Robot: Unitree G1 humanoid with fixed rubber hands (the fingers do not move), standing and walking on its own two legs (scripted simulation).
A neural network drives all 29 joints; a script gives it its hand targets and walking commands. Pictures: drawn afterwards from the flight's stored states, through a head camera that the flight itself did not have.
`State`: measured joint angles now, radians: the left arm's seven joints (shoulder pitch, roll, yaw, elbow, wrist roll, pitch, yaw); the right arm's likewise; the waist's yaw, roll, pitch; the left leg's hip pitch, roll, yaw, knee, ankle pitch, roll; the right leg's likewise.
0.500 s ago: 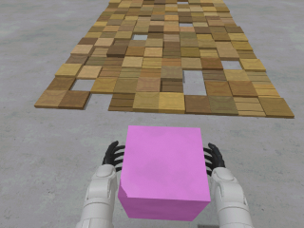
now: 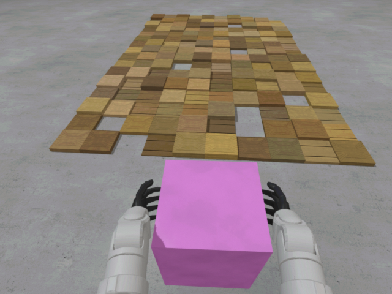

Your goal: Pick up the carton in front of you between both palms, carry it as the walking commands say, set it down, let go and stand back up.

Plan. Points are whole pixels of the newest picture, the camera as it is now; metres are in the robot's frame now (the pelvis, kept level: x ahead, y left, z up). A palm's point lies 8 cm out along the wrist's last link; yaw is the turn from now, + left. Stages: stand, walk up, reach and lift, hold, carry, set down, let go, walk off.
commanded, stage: reach and lift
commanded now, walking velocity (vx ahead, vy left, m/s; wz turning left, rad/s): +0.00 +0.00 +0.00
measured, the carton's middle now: (208, 226) +0.31 +0.00 -0.05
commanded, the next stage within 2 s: hold in 0.62 s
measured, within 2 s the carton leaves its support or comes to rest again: neither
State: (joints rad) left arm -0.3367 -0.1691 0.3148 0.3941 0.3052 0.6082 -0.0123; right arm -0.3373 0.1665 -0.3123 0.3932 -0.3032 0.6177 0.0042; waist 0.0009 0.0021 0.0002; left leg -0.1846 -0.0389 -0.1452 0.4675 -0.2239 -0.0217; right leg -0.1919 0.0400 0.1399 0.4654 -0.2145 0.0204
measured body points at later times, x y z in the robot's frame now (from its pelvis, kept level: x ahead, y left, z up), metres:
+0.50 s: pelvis +0.02 +0.00 +0.01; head -0.01 +0.00 +0.46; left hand +0.32 +0.15 +0.03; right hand +0.32 -0.15 +0.03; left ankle +0.02 +0.13 -0.74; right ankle +0.03 -0.13 -0.74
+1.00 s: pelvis +0.01 +0.00 +0.01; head -0.04 +0.00 +0.45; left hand +0.31 +0.15 +0.05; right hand +0.31 -0.15 +0.05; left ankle +0.02 +0.13 -0.74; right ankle +0.03 -0.13 -0.74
